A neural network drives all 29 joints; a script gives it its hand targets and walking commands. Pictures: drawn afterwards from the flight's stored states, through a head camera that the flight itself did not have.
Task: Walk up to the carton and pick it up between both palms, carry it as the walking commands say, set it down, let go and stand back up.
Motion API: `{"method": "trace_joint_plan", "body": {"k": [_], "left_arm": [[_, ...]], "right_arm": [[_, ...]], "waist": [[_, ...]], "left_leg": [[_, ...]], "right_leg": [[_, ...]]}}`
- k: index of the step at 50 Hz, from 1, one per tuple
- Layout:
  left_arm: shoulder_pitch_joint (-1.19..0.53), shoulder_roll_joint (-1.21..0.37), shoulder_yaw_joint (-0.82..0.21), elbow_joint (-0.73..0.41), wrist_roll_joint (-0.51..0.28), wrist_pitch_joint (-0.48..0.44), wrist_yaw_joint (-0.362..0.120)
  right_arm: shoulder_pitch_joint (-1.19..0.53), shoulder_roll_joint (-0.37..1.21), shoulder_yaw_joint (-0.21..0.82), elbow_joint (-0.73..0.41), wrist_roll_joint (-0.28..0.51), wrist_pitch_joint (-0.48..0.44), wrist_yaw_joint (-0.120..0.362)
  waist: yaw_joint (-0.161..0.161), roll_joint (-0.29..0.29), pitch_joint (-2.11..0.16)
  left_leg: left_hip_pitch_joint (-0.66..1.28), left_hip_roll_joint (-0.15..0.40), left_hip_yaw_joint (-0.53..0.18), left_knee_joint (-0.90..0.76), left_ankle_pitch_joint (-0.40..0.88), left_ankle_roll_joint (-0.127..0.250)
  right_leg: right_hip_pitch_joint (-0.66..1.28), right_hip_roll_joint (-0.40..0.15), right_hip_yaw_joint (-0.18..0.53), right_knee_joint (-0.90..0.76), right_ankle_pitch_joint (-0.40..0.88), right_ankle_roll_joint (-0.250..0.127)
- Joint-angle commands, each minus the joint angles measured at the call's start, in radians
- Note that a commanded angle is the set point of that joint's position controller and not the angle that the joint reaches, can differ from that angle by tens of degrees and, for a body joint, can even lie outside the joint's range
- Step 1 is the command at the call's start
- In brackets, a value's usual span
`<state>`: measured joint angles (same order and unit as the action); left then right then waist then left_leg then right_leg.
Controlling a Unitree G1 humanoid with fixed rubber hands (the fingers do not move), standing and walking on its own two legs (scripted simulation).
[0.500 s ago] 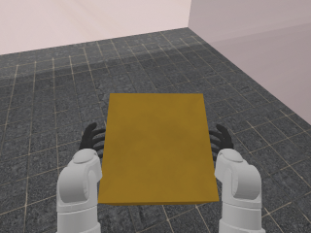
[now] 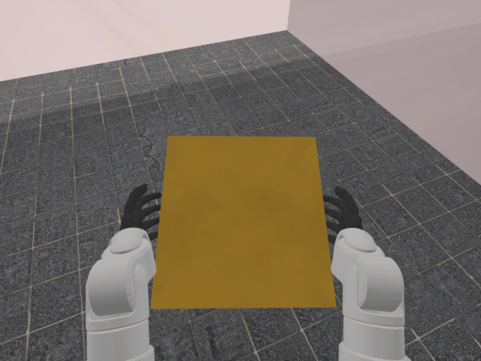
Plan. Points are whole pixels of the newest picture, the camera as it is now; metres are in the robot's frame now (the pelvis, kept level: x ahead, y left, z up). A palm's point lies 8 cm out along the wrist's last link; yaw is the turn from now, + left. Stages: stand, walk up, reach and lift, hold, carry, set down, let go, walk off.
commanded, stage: carry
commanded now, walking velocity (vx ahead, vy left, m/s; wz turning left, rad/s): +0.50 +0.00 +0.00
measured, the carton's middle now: (241, 228) +0.34 +0.00 +0.02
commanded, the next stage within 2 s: none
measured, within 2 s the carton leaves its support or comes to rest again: neither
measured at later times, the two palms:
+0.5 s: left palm (183, 155) +0.50 +0.12 +0.05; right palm (332, 157) +0.51 -0.20 +0.03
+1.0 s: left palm (192, 105) +0.68 +0.12 +0.05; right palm (318, 106) +0.68 -0.20 +0.04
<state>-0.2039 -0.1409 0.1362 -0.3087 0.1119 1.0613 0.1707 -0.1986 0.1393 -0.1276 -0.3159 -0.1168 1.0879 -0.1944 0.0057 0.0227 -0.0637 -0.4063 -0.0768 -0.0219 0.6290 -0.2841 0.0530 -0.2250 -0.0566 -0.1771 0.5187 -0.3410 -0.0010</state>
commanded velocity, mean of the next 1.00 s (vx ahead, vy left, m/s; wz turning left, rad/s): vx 0.11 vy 0.00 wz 0.00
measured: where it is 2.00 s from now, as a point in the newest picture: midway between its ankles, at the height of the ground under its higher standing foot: (246, 273)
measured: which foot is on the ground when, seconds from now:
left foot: down 0.00-0.38, up 0.40-0.62, down 0.64-0.84, up 0.86-0.98, down 1.00-1.00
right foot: down 0.00-0.16, up 0.18-0.36, down 0.38-0.72, up 0.74-0.80, down 0.82-1.00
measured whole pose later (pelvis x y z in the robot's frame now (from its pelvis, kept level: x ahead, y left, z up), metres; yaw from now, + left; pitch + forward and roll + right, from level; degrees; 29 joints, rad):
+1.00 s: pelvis +0.40 -0.04 -0.01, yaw +1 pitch +4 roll +2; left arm -0.18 -0.14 0.14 -0.14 0.11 0.97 0.16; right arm -0.17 0.13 -0.15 -0.17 -0.11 0.99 -0.19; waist 0.00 0.00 -0.04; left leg -0.32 0.00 0.02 0.67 -0.37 0.01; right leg -0.23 -0.06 -0.18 0.66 -0.46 -0.05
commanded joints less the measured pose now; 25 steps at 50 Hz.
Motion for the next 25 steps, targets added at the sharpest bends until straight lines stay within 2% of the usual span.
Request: {"method": "trace_joint_plan", "body": {"k": [1, 2, 3, 4, 5, 6, 7, 8, 9, 10, 11, 12, 13, 14, 15, 16, 17, 18, 19, 20, 21, 22, 23, 24, 25], "left_arm": [[-0.423, -0.599, -0.424, 0.234, -0.194, -0.068, -0.245], [-0.438, -0.578, -0.345, 0.41, -0.126, -0.119, -0.251], [-0.594, -0.793, -0.556, 0.059, -0.285, -0.14, -0.248], [-0.56, -0.748, -0.463, 0.17, -0.241, -0.155, -0.257], [-0.608, -0.773, -0.463, 0.177, -0.242, -0.177, -0.251], [-0.615, -0.75, -0.5, 0.083, -0.272, -0.189, -0.237], [-0.578, -0.823, -0.577, -0.05, -0.319, -0.172, -0.229], [-0.583, -0.709, -0.524, 0.072, -0.284, -0.174, -0.225], [-0.459, -0.699, -0.495, 0.223, -0.236, -0.178, -0.23], [-0.484, -0.724, -0.558, 0.07, -0.285, -0.196, -0.238], [-0.404, -0.886, -0.666, -0.08, -0.369, -0.174, -0.242], [-0.471, -0.966, -0.727, -0.24, -0.435, -0.143, -0.235], [-0.526, -0.95, -0.745, -0.307, -0.451, -0.116, -0.225], [-0.385, -0.871, -0.666, -0.221, -0.411, -0.081, -0.211], [-0.37, -0.831, -0.649, -0.133, -0.383, -0.052, -0.211], [-0.313, -0.744, -0.588, -0.042, -0.339, -0.049, -0.218], [-0.232, -0.705, -0.544, 0.119, -0.29, -0.056, -0.227], [-0.306, -0.751, -0.614, -0.046, -0.342, -0.073, -0.231], [-0.363, -0.769, -0.596, -0.006, -0.318, -0.079, -0.247], [-0.267, -0.702, -0.509, 0.189, -0.251, -0.088, -0.25], [-0.325, -0.666, -0.481, 0.202, -0.239, -0.126, -0.264], [-0.358, -0.69, -0.501, 0.146, -0.246, -0.152, -0.271], [-0.36, -0.716, -0.492, 0.175, -0.244, -0.162, -0.272], [-0.405, -0.735, -0.473, 0.194, -0.23, -0.193, -0.283], [-0.485, -0.788, -0.545, 0.045, -0.287, -0.206, -0.286]], "right_arm": [[-0.433, 0.658, 0.456, 0.24, 0.197, -0.091, 0.237], [-0.464, 0.604, 0.382, 0.39, 0.136, -0.139, 0.25], [-0.581, 0.81, 0.568, 0.039, 0.29, -0.159, 0.255], [-0.642, 0.761, 0.524, 0.113, 0.272, -0.176, 0.26], [-0.692, 0.759, 0.516, 0.088, 0.279, -0.208, 0.263], [-0.658, 0.762, 0.519, 0.094, 0.295, -0.212, 0.256], [-0.596, 0.83, 0.593, -0.043, 0.351, -0.197, 0.249], [-0.522, 0.723, 0.486, 0.173, 0.28, -0.198, 0.244], [-0.432, 0.674, 0.441, 0.255, 0.24, -0.216, 0.243], [-0.495, 0.714, 0.5, 0.107, 0.284, -0.236, 0.248], [-0.51, 0.844, 0.644, -0.188, 0.371, -0.23, 0.239], [-0.562, 0.957, 0.722, -0.293, 0.439, -0.189, 0.231], [-0.503, 0.948, 0.709, -0.316, 0.418, -0.153, 0.218], [-0.426, 0.901, 0.686, -0.245, 0.404, -0.112, 0.198], [-0.326, 0.856, 0.624, -0.125, 0.341, -0.082, 0.19], [-0.236, 0.801, 0.566, 0.023, 0.291, -0.076, 0.194], [-0.186, 0.704, 0.497, 0.12, 0.23, -0.092, 0.2], [-0.323, 0.761, 0.597, -0.075, 0.308, -0.112, 0.207], [-0.39, 0.758, 0.577, -0.053, 0.276, -0.123, 0.219], [-0.316, 0.685, 0.525, 0.1, 0.22, -0.125, 0.232], [-0.376, 0.667, 0.508, 0.143, 0.213, -0.157, 0.238], [-0.379, 0.726, 0.541, 0.167, 0.236, -0.171, 0.252], [-0.467, 0.725, 0.574, 0.109, 0.265, -0.189, 0.255], [-0.56, 0.756, 0.588, 0.11, 0.269, -0.216, 0.262], [-0.535, 0.792, 0.61, 0.054, 0.29, -0.223, 0.266]], "waist": [[0.005, -0.267, -0.157], [0.002, -0.259, -0.076], [-0.011, -0.2, -0.087], [-0.016, -0.26, -0.106], [-0.028, -0.227, -0.167], [-0.026, -0.163, -0.265], [-0.044, -0.084, -0.364], [-0.051, 0.103, -0.441], [-0.044, 0.309, -0.417], [-0.048, 0.279, -0.446], [-0.055, 0.189, -0.434], [-0.061, 0.131, -0.436], [-0.065, 0.077, -0.379], [-0.069, 0.112, -0.399], [-0.073, 0.119, -0.41], [-0.07, 0.086, -0.421], [-0.052, 0.086, -0.444], [-0.034, 0.022, -0.464], [-0.003, -0.101, -0.457], [0.014, -0.322, -0.453], [0.01, -0.313, -0.405], [0.001, -0.22, -0.309], [0.001, -0.205, -0.278], [0.002, -0.239, -0.235], [-0.003, -0.16, -0.185]], "left_leg": [[-0.322, 0.097, 0.119, 0.24, -0.098, -0.033], [-0.284, 0.11, 0.142, 0.196, -0.079, -0.053], [-0.204, 0.108, 0.15, 0.078, -0.073, -0.045], [-0.109, 0.077, 0.198, 0.013, -0.062, -0.043], [0.01, 0.041, 0.217, -0.103, -0.085, -0.024], [0.152, 0.023, 0.193, -0.144, -0.056, -0.006], [0.403, 0.079, 0.066, -0.169, -0.053, 0.022], [0.592, 0.235, -0.239, -0.197, 0.037, 0.104], [0.747, 0.334, -0.51, -0.232, 0.331, 0.195], [0.875, 0.383, -0.53, -0.202, 0.601, 0.26], [0.877, 0.42, -0.503, -0.163, 0.751, 0.276], [0.918, 0.405, -0.459, -0.137, 0.814, 0.254], [0.831, 0.406, -0.427, -0.146, 0.777, 0.235], [0.845, 0.398, -0.383, -0.093, 0.821, 0.207], [0.782, 0.366, -0.328, -0.075, 0.869, 0.186], [0.783, 0.326, -0.256, 0.004, 0.929, 0.154], [0.625, 0.294, -0.131, 0.0, 0.834, 0.116], [0.467, 0.208, 0.004, 0.089, 0.789, 0.052], [0.12, 0.142, 0.076, 0.236, 0.419, -0.008], [-0.207, 0.013, 0.16, 0.479, -0.065, -0.045], [-0.265, -0.007, 0.087, 0.531, -0.277, -0.054], [-0.201, 0.053, 0.032, 0.546, -0.231, -0.051], [-0.188, 0.067, 0.042, 0.46, -0.21, -0.045], [-0.186, 0.094, 0.052, 0.365, -0.18, -0.048], [-0.166, 0.087, 0.086, 0.289, -0.144, -0.047]], "right_leg": [[0.308, -0.357, 0.315, -0.254, 0.086, -0.165], [0.222, -0.325, 0.253, -0.278, 0.063, -0.145], [0.191, -0.291, 0.18, -0.219, 0.147, -0.132], [0.164, -0.259, 0.118, -0.173, 0.186, -0.119], [0.159, -0.223, 0.083, -0.078, 0.314, -0.107], [0.134, -0.196, 0.044, 0.036, 0.406, -0.082], [0.033, -0.161, 0.007, 0.267, 0.55, -0.041], [-0.196, -0.074, -0.017, 0.516, 0.373, 0.014], [-0.44, 0.061, 0.032, 0.637, -0.088, 0.031], [-0.55, 0.047, 0.095, 0.646, -0.261, 0.022], [-0.597, 0.016, 0.139, 0.639, -0.326, 0.041], [-0.643, -0.012, 0.155, 0.569, -0.336, 0.05], [-0.645, -0.001, 0.117, 0.453, -0.344, 0.06], [-0.598, -0.01, 0.146, 0.316, -0.283, 0.057], [-0.538, 0.023, 0.086, 0.251, -0.218, 0.065], [-0.479, 0.022, 0.1, 0.13, -0.125, 0.058], [-0.286, 0.051, 0.025, 0.004, 0.056, 0.05], [-0.042, 0.023, 0.025, -0.11, 0.213, 0.024], [0.265, -0.112, 0.124, -0.093, 0.514, -0.019], [0.493, -0.309, 0.371, -0.027, 1.023, -0.157], [0.486, -0.374, 0.445, 0.001, 1.21, -0.198], [0.371, -0.343, 0.368, -0.003, 1.084, -0.205], [0.303, -0.302, 0.309, -0.029, 0.912, -0.171], [0.29, -0.266, 0.261, -0.063, 0.78, -0.15], [0.245, -0.239, 0.208, -0.07, 0.751, -0.137]]}}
